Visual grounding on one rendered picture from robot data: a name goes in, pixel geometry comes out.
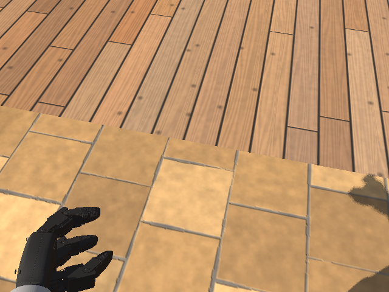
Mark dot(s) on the robot left hand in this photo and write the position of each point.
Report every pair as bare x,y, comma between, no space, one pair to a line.
43,253

